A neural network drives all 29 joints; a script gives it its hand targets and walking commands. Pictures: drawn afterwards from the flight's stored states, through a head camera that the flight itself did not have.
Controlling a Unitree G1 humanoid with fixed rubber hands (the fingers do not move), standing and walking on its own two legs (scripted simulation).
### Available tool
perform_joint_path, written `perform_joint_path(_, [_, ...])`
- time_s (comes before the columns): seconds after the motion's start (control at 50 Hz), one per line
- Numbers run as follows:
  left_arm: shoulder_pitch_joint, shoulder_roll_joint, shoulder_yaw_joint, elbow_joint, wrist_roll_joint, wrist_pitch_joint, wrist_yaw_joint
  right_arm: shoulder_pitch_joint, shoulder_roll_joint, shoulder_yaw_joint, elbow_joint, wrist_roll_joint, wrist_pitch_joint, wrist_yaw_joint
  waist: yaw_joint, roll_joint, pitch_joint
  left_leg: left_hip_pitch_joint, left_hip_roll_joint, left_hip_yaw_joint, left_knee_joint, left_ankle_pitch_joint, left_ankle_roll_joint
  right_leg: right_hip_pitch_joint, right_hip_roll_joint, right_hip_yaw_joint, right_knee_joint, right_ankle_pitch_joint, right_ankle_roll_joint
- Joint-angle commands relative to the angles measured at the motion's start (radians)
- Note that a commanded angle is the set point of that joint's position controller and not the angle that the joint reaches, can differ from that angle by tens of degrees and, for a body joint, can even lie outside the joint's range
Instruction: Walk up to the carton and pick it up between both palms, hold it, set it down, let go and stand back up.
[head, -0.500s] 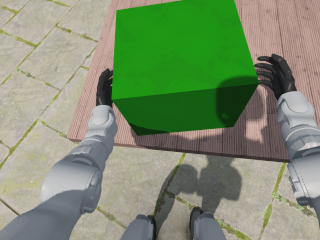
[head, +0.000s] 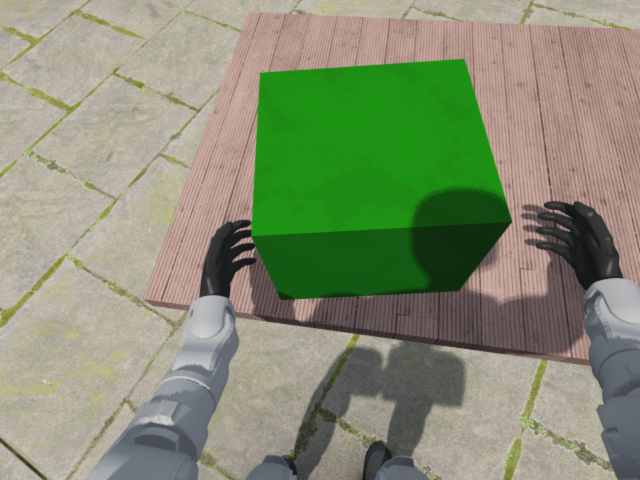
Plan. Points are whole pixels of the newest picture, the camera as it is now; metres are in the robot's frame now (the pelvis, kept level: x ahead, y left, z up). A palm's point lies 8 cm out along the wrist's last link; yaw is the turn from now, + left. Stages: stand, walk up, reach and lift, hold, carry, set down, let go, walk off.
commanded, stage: set down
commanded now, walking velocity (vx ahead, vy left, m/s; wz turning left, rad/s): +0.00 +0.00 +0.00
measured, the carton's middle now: (365, 189) +0.52 +0.01 -0.04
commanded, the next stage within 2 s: none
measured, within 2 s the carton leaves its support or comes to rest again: neither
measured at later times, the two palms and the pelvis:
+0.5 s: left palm (199, 330) +0.29 +0.19 -0.02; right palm (622, 342) +0.32 -0.29 -0.01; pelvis -0.01 +0.00 +0.01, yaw +1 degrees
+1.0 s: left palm (178, 381) +0.22 +0.20 +0.00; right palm out of the picture +0.22 -0.30 -0.01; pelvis +0.02 +0.01 +0.03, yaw +0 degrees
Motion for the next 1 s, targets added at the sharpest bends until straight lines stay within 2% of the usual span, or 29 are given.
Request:
perform_joint_path(0.0, [-0.274,0.093,0.021,-0.204,0.002,-0.059,0.009,-0.276,-0.171,-0.037,-0.175,0.006,-0.052,-0.001,-0.031,-0.079,-0.580,0.018,-0.066,0.033,-0.050,0.294,0.018,0.678,-0.025,0.113,0.014,0.395,0.082])
perform_joint_path(0.02, [-0.111,0.075,0.028,-0.226,0.010,-0.066,0.010,-0.117,-0.155,-0.020,-0.225,0.024,-0.066,-0.003,-0.020,-0.096,-0.583,0.049,-0.069,0.027,-0.054,0.328,0.022,0.715,-0.022,0.119,0.010,0.423,0.082])
perform_joint_path(0.04, [-0.206,0.118,0.036,-0.207,-0.020,-0.080,0.005,-0.208,-0.147,-0.035,-0.270,0.018,-0.069,-0.008,-0.025,-0.126,-0.594,-0.036,-0.078,0.044,-0.049,0.266,0.030,0.735,-0.037,0.137,0.016,0.395,0.094])
perform_joint_path(0.06, [-0.112,0.099,0.048,-0.227,-0.013,-0.089,0.008,-0.106,-0.128,-0.022,-0.316,0.018,-0.073,-0.008,-0.026,-0.161,-0.586,-0.005,-0.076,0.044,-0.060,0.251,0.035,0.768,-0.042,0.151,0.004,0.376,0.101])
perform_joint_path(0.1, [0.017,0.076,0.064,-0.185,0.003,-0.090,-0.012,0.004,-0.143,-0.010,-0.312,0.020,-0.070,-0.012,-0.056,-0.227,-0.548,0.009,-0.078,0.030,-0.084,0.262,0.045,0.878,-0.054,0.177,-0.007,0.445,0.114])
perform_joint_path(0.14, [-0.050,0.085,0.073,-0.157,0.015,-0.090,-0.014,-0.035,-0.139,-0.010,-0.250,0.018,-0.046,-0.013,-0.051,-0.221,-0.495,-0.038,-0.076,0.021,-0.085,0.194,0.051,0.839,-0.073,0.201,-0.014,0.316,0.114])
perform_joint_path(0.16, [0.106,0.043,0.060,-0.196,0.029,-0.082,-0.023,0.119,-0.139,-0.016,-0.236,0.010,-0.059,-0.018,-0.076,-0.192,-0.458,0.038,-0.076,0.010,-0.092,0.256,0.043,0.857,-0.069,0.193,-0.021,0.366,0.111])
perform_joint_path(0.18, [-0.196,0.107,0.072,-0.088,0.016,-0.088,-0.017,-0.171,-0.146,-0.043,-0.207,-0.012,-0.035,-0.017,-0.043,-0.162,-0.418,-0.083,-0.075,0.030,-0.088,0.111,0.047,0.725,-0.071,0.189,-0.018,0.154,0.099])
perform_joint_path(0.2, [-0.042,0.089,0.049,-0.191,-0.012,-0.087,-0.009,-0.047,-0.176,-0.043,-0.321,0.003,-0.048,-0.011,-0.044,-0.191,-0.450,0.008,-0.067,0.019,-0.095,0.158,0.048,0.753,-0.058,0.167,-0.032,0.141,0.096])
perform_joint_path(0.22, [-0.045,0.074,0.023,-0.177,-0.012,-0.083,-0.007,-0.035,-0.171,-0.069,-0.334,-0.011,-0.054,-0.012,-0.075,-0.184,-0.452,0.015,-0.069,0.015,-0.087,0.151,0.045,0.735,-0.052,0.160,-0.019,0.149,0.090])
perform_joint_path(0.26, [0.008,0.078,0.039,-0.193,-0.007,-0.100,-0.004,0.032,-0.181,-0.075,-0.310,-0.010,-0.068,-0.018,-0.083,-0.203,-0.453,0.042,-0.078,0.013,-0.073,0.174,0.040,0.736,-0.039,0.146,-0.005,0.202,0.086])
perform_joint_path(0.28, [0.198,0.032,0.045,-0.265,0.023,-0.086,-0.010,0.230,-0.174,-0.041,-0.309,0.010,-0.082,-0.013,-0.092,-0.207,-0.409,0.136,-0.077,-0.005,-0.085,0.254,0.034,0.798,-0.040,0.152,-0.029,0.277,0.087])
perform_joint_path(0.3, [0.003,0.093,0.062,-0.166,0.017,-0.088,-0.004,0.026,-0.191,-0.078,-0.277,-0.012,-0.059,-0.011,-0.073,-0.211,-0.383,0.039,-0.083,0.005,-0.092,0.133,0.045,0.731,-0.048,0.162,-0.040,0.109,0.084])
perform_joint_path(0.4, [0.021,0.082,0.002,-0.234,-0.010,-0.077,0.020,0.074,-0.198,-0.075,-0.325,0.012,-0.052,0.025,-0.078,-0.185,-0.306,0.132,-0.071,-0.006,-0.099,0.057,0.046,0.658,-0.046,0.139,-0.052,-0.053,0.068])
perform_joint_path(0.44, [0.017,0.095,-0.006,-0.264,-0.011,-0.079,0.038,0.087,-0.196,-0.069,-0.339,0.023,-0.043,0.032,-0.066,-0.162,-0.304,0.141,-0.081,-0.004,-0.094,0.050,0.048,0.635,-0.044,0.135,-0.037,-0.044,0.059])
perform_joint_path(0.46, [0.252,0.035,-0.020,-0.303,0.007,-0.060,0.028,0.326,-0.165,-0.022,-0.314,0.055,-0.048,0.041,-0.084,-0.171,-0.227,0.220,-0.077,-0.013,-0.100,0.129,0.046,0.700,-0.042,0.142,-0.056,0.042,0.063])
perform_joint_path(0.48, [0.098,0.066,-0.021,-0.285,0.009,-0.064,0.037,0.176,-0.181,-0.047,-0.301,0.049,-0.045,0.049,-0.071,-0.120,-0.245,0.189,-0.078,-0.007,-0.092,0.082,0.044,0.621,-0.039,0.138,-0.049,-0.023,0.050])
perform_joint_path(0.5, [0.237,0.052,-0.004,-0.329,0.043,-0.051,0.032,0.315,-0.162,-0.025,-0.284,0.066,-0.044,0.050,-0.057,-0.107,-0.205,0.263,-0.078,-0.020,-0.114,0.112,0.039,0.661,-0.038,0.132,-0.064,0.024,0.044])
perform_joint_path(0.52, [0.101,0.062,-0.007,-0.339,0.051,-0.056,0.043,0.187,-0.169,-0.063,-0.282,0.045,-0.047,0.058,-0.062,-0.072,-0.227,0.241,-0.074,-0.016,-0.099,0.101,0.038,0.605,-0.035,0.135,-0.054,0.008,0.031])
perform_joint_path(0.6, [0.255,0.033,-0.034,-0.446,0.074,-0.032,0.058,0.313,-0.199,-0.087,-0.311,0.071,-0.084,0.072,-0.064,-0.027,-0.211,0.365,-0.078,-0.029,-0.105,0.193,0.022,0.592,-0.008,0.077,-0.059,0.133,0.009])
perform_joint_path(0.64, [0.410,0.013,-0.021,-0.480,0.104,-0.022,0.045,0.473,-0.196,-0.074,-0.323,0.085,-0.106,0.070,-0.069,-0.039,-0.201,0.391,-0.082,-0.031,-0.113,0.251,0.023,0.676,-0.018,0.106,-0.080,0.229,0.011])
perform_joint_path(0.66, [0.391,0.032,-0.004,-0.529,0.110,-0.031,0.053,0.447,-0.206,-0.078,-0.381,0.093,-0.121,0.072,-0.045,-0.040,-0.217,0.371,-0.084,-0.020,-0.116,0.244,0.024,0.698,-0.020,0.117,-0.082,0.219,0.012])
perform_joint_path(0.68, [0.482,0.022,-0.003,-0.520,0.128,-0.031,0.045,0.534,-0.196,-0.074,-0.370,0.086,-0.123,0.072,-0.065,-0.063,-0.179,0.395,-0.080,-0.038,-0.119,0.243,0.030,0.723,-0.019,0.119,-0.086,0.224,0.014])
perform_joint_path(0.7, [0.336,0.066,0.019,-0.498,0.107,-0.044,0.053,0.384,-0.196,-0.075,-0.411,0.079,-0.118,0.075,-0.035,-0.082,-0.164,0.320,-0.084,-0.013,-0.122,0.181,0.040,0.718,-0.034,0.148,-0.099,0.134,0.024])
perform_joint_path(0.74, [0.503,0.012,-0.015,-0.546,0.108,-0.038,0.045,0.562,-0.210,-0.107,-0.409,0.068,-0.125,0.068,-0.095,-0.124,-0.089,0.384,-0.077,-0.027,-0.164,0.177,0.044,0.784,-0.033,0.137,-0.114,0.174,0.027])
perform_joint_path(0.76, [0.367,0.037,-0.011,-0.499,0.091,-0.053,0.045,0.426,-0.207,-0.120,-0.410,0.038,-0.125,0.069,-0.089,-0.136,-0.089,0.324,-0.081,-0.018,-0.150,0.106,0.046,0.756,-0.042,0.160,-0.117,0.066,0.027])
perform_joint_path(0.78, [0.484,0.025,-0.013,-0.571,0.088,-0.055,0.044,0.574,-0.192,-0.109,-0.427,0.046,-0.129,0.064,-0.098,-0.141,-0.081,0.384,-0.083,-0.016,-0.171,0.130,0.046,0.819,-0.050,0.168,-0.136,0.103,0.032])
perform_joint_path(0.84, [0.521,0.010,0.000,-0.494,0.099,-0.057,0.042,0.615,-0.186,-0.081,-0.428,0.056,-0.117,0.074,-0.075,-0.150,-0.024,0.384,-0.082,-0.004,-0.178,0.137,0.047,0.815,-0.046,0.165,-0.144,0.104,0.032])
perform_joint_path(0.98, [0.649,-0.010,-0.030,-0.530,0.128,-0.085,0.052,0.707,-0.200,-0.126,-0.469,0.048,-0.143,0.091,-0.075,-0.145,0.028,0.503,-0.069,-0.009,-0.214,0.173,0.031,0.791,-0.021,0.116,-0.177,0.123,0.019])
